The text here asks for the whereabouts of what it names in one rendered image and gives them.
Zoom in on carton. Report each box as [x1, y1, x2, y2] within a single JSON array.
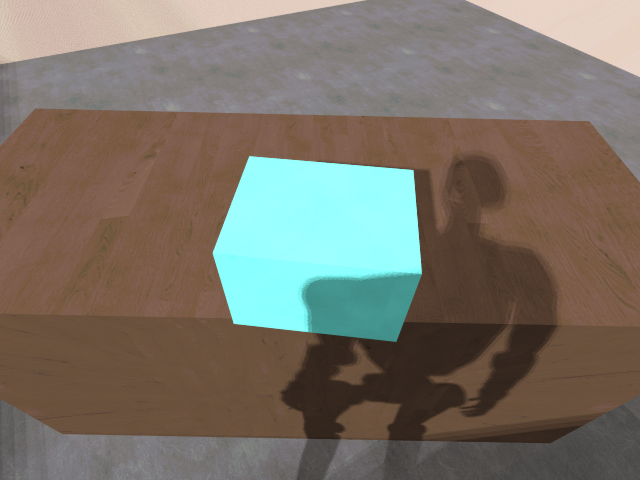
[[213, 156, 422, 342]]

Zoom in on pedestal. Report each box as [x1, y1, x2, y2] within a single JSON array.
[[0, 109, 640, 443]]

